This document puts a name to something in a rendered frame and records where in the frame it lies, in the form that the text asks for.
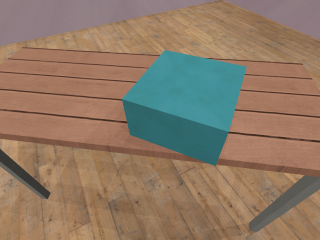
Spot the table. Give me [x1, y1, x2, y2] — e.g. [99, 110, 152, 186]
[0, 47, 320, 232]

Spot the carton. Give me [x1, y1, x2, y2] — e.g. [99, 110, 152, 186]
[122, 50, 247, 166]

